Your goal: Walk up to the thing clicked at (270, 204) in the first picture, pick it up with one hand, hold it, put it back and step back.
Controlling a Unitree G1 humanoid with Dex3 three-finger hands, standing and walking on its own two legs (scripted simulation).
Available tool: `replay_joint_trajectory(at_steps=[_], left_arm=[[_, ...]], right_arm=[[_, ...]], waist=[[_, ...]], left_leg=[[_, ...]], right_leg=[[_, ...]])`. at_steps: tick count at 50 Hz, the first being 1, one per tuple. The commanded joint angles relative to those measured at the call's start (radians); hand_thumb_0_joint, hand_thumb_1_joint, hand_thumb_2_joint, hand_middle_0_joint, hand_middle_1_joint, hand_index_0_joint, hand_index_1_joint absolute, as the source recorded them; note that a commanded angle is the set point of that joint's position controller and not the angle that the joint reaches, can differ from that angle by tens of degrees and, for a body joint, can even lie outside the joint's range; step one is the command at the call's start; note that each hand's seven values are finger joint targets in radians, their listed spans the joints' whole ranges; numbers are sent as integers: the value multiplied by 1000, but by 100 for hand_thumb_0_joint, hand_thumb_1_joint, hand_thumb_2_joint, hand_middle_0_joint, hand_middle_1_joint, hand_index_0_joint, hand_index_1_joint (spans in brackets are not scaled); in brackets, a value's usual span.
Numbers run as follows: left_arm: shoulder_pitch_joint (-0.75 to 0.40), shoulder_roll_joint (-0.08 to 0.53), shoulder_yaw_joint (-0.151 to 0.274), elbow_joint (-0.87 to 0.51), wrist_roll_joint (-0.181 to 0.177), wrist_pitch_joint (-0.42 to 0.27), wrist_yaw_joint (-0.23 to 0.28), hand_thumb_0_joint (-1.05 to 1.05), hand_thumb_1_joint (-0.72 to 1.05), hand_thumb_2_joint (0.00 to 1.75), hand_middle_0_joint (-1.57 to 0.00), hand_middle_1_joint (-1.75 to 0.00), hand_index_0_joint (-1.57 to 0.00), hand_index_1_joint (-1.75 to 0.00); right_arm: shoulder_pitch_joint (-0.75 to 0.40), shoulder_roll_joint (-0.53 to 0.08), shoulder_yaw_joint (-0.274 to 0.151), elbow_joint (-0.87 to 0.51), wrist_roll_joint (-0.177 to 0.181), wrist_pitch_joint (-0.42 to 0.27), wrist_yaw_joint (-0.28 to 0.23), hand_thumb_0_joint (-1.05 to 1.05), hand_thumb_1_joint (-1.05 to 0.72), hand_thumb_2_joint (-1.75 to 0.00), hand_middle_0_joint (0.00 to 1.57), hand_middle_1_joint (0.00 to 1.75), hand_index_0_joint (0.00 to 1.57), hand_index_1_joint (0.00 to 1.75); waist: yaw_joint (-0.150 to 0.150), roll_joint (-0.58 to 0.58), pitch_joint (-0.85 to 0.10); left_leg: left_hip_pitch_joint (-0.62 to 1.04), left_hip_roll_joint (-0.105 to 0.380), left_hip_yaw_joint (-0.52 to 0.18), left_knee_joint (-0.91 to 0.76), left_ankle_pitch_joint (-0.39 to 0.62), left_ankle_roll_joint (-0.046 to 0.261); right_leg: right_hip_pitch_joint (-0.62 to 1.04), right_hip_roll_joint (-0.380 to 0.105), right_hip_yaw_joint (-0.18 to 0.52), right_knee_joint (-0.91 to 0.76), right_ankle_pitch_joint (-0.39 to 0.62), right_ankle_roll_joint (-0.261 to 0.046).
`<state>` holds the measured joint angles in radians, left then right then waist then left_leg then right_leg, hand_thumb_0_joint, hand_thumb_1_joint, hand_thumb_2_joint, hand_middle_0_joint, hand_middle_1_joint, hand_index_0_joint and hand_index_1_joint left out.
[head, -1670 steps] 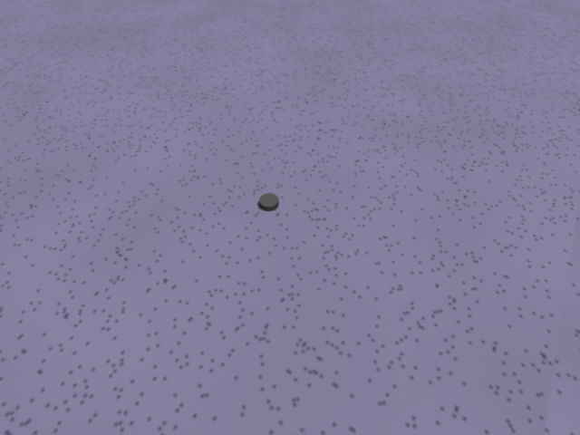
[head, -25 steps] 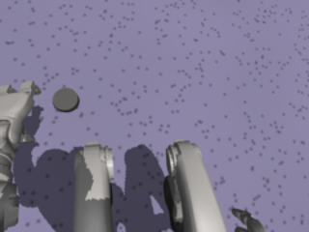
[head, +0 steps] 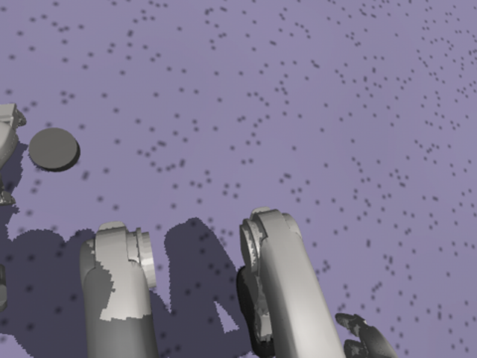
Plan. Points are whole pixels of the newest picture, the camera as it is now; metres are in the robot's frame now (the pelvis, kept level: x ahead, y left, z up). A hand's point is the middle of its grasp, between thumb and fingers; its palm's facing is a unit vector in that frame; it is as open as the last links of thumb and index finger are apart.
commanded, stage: rise first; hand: left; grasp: from above
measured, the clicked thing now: (55, 150) +0.51 +0.33 -0.32
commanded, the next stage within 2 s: none
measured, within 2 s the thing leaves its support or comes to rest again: neither
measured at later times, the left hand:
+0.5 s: hand (15, 158) +0.45 +0.35 -0.19, palm faces -0.45 -0.12 -0.89, open 14.3 cm
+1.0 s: hand (17, 157) +0.45 +0.35 -0.21, palm faces -0.44 -0.12 -0.89, open 14.2 cm
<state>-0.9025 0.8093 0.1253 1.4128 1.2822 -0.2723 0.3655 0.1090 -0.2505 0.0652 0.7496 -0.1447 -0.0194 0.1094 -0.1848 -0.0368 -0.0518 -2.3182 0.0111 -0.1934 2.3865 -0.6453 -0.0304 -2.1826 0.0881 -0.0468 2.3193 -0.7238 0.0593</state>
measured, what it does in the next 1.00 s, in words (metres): stands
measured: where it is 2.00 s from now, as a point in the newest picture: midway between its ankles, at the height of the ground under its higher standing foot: (201, 336)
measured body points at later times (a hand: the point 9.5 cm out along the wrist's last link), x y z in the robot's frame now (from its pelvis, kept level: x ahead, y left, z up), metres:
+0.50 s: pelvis +0.01 +0.00 -0.01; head +0.26 +0.09 +0.35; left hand +0.47 +0.35 -0.14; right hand +0.08 -0.27 -0.11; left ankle +0.08 +0.14 -0.30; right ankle +0.10 -0.14 -0.30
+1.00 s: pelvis +0.01 +0.00 -0.02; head +0.25 +0.11 +0.34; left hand +0.47 +0.35 -0.16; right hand +0.07 -0.27 -0.11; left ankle +0.08 +0.14 -0.30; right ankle +0.10 -0.14 -0.30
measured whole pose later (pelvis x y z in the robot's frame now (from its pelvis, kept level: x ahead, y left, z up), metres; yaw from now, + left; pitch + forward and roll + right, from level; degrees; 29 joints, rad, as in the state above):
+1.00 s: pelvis +0.01 +0.00 -0.02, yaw -3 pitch +30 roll -12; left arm -0.97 0.94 0.16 1.51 1.29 -0.28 0.41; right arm 0.09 -0.27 0.16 0.71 -0.19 -0.02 0.14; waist -0.25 -0.08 0.04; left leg -2.36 0.01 -0.25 2.48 -0.68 -0.04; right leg -2.21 0.11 -0.09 2.38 -0.73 0.08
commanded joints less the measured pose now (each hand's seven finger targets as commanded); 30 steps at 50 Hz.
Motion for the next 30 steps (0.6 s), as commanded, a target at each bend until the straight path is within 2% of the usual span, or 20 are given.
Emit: replay_joint_trajectory(at_steps=[1, 2, 3, 6, 7, 10, 11, 13, 15, 16, 17, 18, 21, 22, 24, 30], left_arm=[[-296, 268, 36, -131, -22, 13, 49, 0, -58, 104, -6, -102, -5, -102], [-302, 282, 40, -129, -25, 14, 48, 0, -58, 103, -5, -102, -5, -102], [-309, 284, 42, -140, -22, 14, 47, 0, -57, 103, -5, -102, -5, -102], [-288, 292, 48, -118, -24, 18, 47, 0, -58, 103, -6, -102, -5, -102], [-294, 298, 52, -126, -24, 18, 47, 0, -58, 104, -6, -101, -5, -102], [-295, 313, 62, -136, -32, 15, 45, 0, -58, 103, -6, -101, -5, -102], [-294, 312, 62, -140, -32, 16, 44, 0, -58, 103, -6, -101, -5, -102], [-299, 328, 70, -137, -30, 12, 42, 0, -58, 103, -5, -101, -5, -102], [-285, 328, 64, -125, -30, 9, 42, 0, -58, 103, -6, -102, -5, -102], [-290, 335, 77, -130, -38, 8, 46, 0, -58, 103, -6, -102, -5, -102], [-290, 332, 72, -120, -35, 8, 44, 0, -61, 110, -6, -98, -3, -101], [-293, 331, 67, -124, -31, 7, 43, 0, -60, 105, -6, -100, -4, -102], [-306, 352, 75, -133, -32, 0, 46, 0, -60, 105, -6, -100, -4, -101], [-289, 357, 80, -131, -34, -1, 46, 0, -60, 105, -6, -100, -5, -102], [-293, 362, 79, -104, -36, -2, 46, 0, -58, 104, -6, -101, -5, -102], [-303, 379, 82, -103, -33, -17, 56, 0, -58, 103, -6, -101, -5, -101]], right_arm=[[183, -249, -73, -9, -6, -10, -8, 0, -90, -90, 20, 30, 20, 30], [180, -253, -73, -8, -3, -11, -8, 0, -90, -90, 20, 30, 20, 30], [190, -259, -74, -11, -6, -10, -7, 0, -90, -90, 20, 30, 20, 30], [184, -256, -68, -13, -6, -5, -5, 0, -90, -90, 20, 30, 20, 30], [189, -255, -64, -15, -7, -4, -3, 0, -90, -90, 20, 30, 20, 30], [186, -257, -61, -18, -9, -3, 1, 0, -90, -90, 20, 30, 20, 30], [190, -260, -60, -20, -11, -2, 1, 0, -90, -90, 20, 30, 20, 30], [191, -267, -57, -25, -14, 2, 5, 0, -90, -90, 20, 30, 20, 30], [187, -261, -50, -24, -14, 5, 6, 0, -90, -90, 20, 30, 20, 30], [185, -266, -50, -25, -15, 5, 7, 0, -90, -90, 20, 30, 20, 30], [194, -268, -48, -25, -16, 4, 9, 0, -90, -90, 20, 30, 20, 30], [190, -268, -42, -30, -21, 6, 11, 0, -90, -90, 20, 30, 20, 30], [196, -272, -39, -29, -23, 8, 12, 0, -90, -90, 20, 30, 20, 30], [190, -269, -36, -27, -22, 10, 11, 0, -90, -90, 20, 30, 20, 30], [191, -277, -34, -30, -25, 10, 14, 0, -90, -90, 20, 30, 20, 30], [184, -283, -21, -31, -35, 13, 17, 0, -90, -90, 20, 30, 20, 30]], waist=[[-6, 317, -636], [-3, 328, -642], [-16, 345, -666], [-6, 343, -650], [-16, 331, -652], [-11, 347, -640], [-18, 350, -649], [-26, 348, -648], [-19, 344, -647], [-20, 341, -626], [-29, 347, -620], [-30, 357, -631], [-38, 355, -642], [-19, 351, -649], [-40, 329, -617], [-43, 348, -626]], left_leg=[[577, 9, 124, -239, 110, 46], [593, 12, 122, -234, 121, 46], [610, 13, 120, -224, 156, 44], [591, 15, 119, -215, 159, 45], [586, 14, 115, -211, 164, 46], [570, 15, 119, -204, 156, 47], [587, 18, 115, -196, 179, 46], [569, 17, 114, -190, 171, 48], [557, 17, 114, -181, 177, 49], [551, 16, 114, -186, 165, 49], [559, 18, 108, -189, 158, 46], [555, 18, 108, -185, 162, 46], [548, 18, 110, -169, 179, 48], [555, 17, 111, -166, 186, 50], [515, 19, 110, -156, 169, 53], [527, 19, 102, -153, 169, 50]], right_leg=[[212, 3, -133, -228, 203, -91], [204, 2, -133, -224, 212, -90], [219, 3, -135, -215, 245, -88], [215, 7, -136, -208, 249, -89], [223, 7, -139, -207, 252, -88], [228, 7, -137, -202, 248, -87], [232, 7, -140, -196, 268, -85], [233, 9, -142, -195, 263, -85], [243, 12, -142, -193, 271, -84], [232, 9, -142, -193, 257, -84], [227, 9, -148, -186, 250, -86], [236, 12, -149, -186, 257, -86], [255, 13, -148, -186, 276, -82], [258, 14, -142, -188, 281, -82], [256, 16, -146, -190, 272, -77], [255, 19, -155, -178, 271, -79]])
